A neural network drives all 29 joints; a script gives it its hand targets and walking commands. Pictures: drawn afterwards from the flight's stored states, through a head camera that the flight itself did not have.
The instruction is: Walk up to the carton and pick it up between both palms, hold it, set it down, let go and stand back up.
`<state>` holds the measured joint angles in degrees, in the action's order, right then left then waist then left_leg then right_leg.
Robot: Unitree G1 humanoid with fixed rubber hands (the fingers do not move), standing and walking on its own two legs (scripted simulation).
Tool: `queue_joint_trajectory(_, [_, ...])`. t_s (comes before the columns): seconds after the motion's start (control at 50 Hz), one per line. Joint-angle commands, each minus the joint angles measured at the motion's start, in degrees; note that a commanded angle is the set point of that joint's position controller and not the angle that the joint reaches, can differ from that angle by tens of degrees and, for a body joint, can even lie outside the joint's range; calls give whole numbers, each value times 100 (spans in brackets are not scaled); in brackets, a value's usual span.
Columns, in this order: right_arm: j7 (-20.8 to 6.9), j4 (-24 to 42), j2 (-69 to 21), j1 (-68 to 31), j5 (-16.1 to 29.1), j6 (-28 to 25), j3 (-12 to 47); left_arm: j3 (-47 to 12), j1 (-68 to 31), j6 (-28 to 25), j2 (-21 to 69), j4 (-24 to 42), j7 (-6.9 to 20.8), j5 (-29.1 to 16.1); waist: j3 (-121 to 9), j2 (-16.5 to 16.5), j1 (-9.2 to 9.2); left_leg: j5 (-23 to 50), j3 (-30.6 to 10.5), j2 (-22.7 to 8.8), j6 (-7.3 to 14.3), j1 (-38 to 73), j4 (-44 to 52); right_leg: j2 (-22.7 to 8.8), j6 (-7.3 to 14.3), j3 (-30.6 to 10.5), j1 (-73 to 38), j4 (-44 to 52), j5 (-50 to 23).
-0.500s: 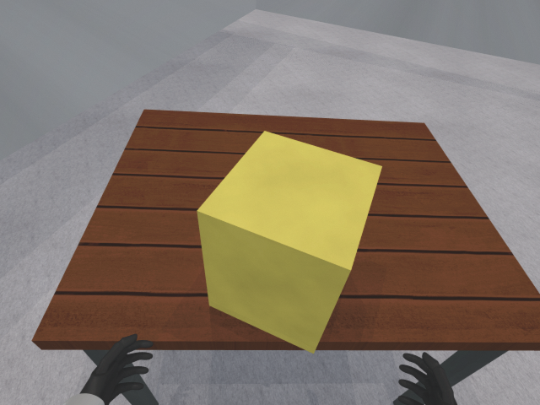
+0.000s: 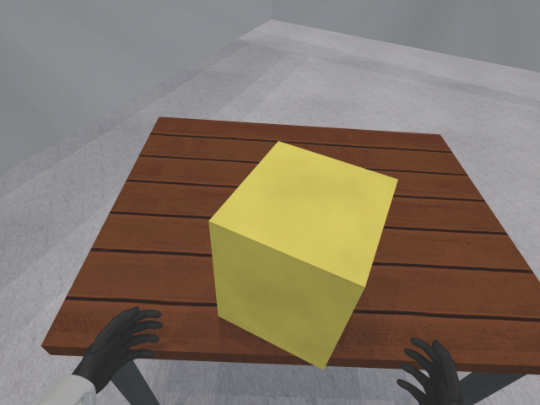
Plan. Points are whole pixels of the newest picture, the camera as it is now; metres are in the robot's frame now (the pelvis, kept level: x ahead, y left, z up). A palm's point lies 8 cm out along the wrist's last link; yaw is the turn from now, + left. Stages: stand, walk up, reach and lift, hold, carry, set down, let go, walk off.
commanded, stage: reach and lift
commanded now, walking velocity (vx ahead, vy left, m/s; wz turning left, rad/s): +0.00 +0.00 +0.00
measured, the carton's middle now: (300, 253) +0.35 +0.00 +0.04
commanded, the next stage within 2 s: none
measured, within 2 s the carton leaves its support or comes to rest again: neither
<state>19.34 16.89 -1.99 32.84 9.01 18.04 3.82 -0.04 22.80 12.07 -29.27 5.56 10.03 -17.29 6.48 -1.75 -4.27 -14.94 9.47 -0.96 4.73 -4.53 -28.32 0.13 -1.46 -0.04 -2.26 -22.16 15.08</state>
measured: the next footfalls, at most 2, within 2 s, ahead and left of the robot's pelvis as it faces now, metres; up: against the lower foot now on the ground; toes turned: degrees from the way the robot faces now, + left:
none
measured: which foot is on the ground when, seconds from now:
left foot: down 0.00-1.00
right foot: down 0.00-1.00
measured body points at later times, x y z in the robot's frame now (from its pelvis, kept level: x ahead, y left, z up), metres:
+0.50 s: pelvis +0.02 +0.00 +0.00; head +0.03 +0.05 +0.45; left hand +0.19 +0.26 +0.04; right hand +0.19 -0.16 +0.04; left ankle +0.03 +0.06 -0.74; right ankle -0.02 -0.15 -0.74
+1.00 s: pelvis +0.01 -0.01 +0.01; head -0.01 +0.03 +0.45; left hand +0.26 +0.23 +0.09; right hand +0.22 -0.18 +0.10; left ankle +0.03 +0.06 -0.74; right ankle -0.02 -0.15 -0.74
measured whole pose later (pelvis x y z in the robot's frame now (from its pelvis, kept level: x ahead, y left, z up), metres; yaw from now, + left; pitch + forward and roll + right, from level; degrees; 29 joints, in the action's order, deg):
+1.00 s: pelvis +0.01 -0.01 +0.01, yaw +0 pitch -9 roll -1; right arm 22.2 26.0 4.1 20.4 15.8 27.5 4.2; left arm 2.7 8.9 26.6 -31.4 15.2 9.3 -19.8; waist 5.5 -3.7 -1.7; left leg -12.9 8.5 0.2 4.0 -1.4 -22.5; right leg -0.2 -1.4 -0.8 -4.8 -17.2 13.4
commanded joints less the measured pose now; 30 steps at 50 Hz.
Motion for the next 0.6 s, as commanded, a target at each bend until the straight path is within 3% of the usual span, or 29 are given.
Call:
queue_joint_trajectory(0.0, [44,1543,170,315,31,-435,36,880,-127,-433,-1153,1527,-55,105,130,1075,-130,426,-979,-633,-642,175,1132,-214,504,-278,928,654,-302])
queue_joint_trajectory(0.12, [101,1761,165,751,50,-973,255,856,129,-759,-1207,1787,-72,118,-101,1257,-211,1335,-1028,-594,-792,515,880,-214,518,-185,983,679,-670])
queue_joint_trajectory(0.16, [122,1873,92,899,9,-1155,332,861,111,-907,-1292,1777,-38,37,-181,1111,-174,1385,-964,-540,-711,703,811,-291,515,-204,1141,751,-845])
queue_joint_trajectory(0.18, [162,1881,-44,1031,1,-1243,433,865,131,-993,-1314,1878,-55,20,-241,1187,-219,1409,-949,-490,-705,599,734,-304,500,-221,1153,710,-935])
queue_joint_trajectory(0.2, [158,1765,83,976,-1,-1334,307,745,70,-1033,-1347,1992,-68,10,-364,1345,-108,1632,-1043,-565,-780,544,714,-249,530,-164,1091,607,-992])
queue_joint_trajectory(0.24, [186,1574,94,979,-70,-1473,297,721,72,-1118,-1398,2055,-54,-68,-497,1273,-47,1710,-1113,-636,-798,713,660,-252,513,-160,1086,637,-918])
queue_joint_trajectory(0.28, [193,1366,100,801,-91,-1553,230,686,-36,-1107,-1401,2117,-52,-102,-355,1455,53,1665,-1164,-653,-839,857,655,-269,547,-184,1248,716,-753])
queue_joint_trajectory(0.36, [235,1146,157,700,-41,-1586,160,655,-24,-981,-1395,2136,-41,-146,-377,1536,109,2039,-1161,-605,-860,794,594,-281,556,-223,1122,718,-922])
queue_joint_trajectory(0.5, [241,1467,443,-38,206,-1437,312,796,-311,-490,-1344,2255,-85,-171,-422,1146,61,2522,-1165,-575,-907,1000,608,-216,442,-177,825,696,-1377])
queue_joint_trajectory(0.58, [250,1701,579,-282,258,-1106,158,783,-594,-62,-1222,2187,-60,-223,-516,855,220,2495,-1205,-628,-859,1092,732,-193,388,-155,729,719,-1504])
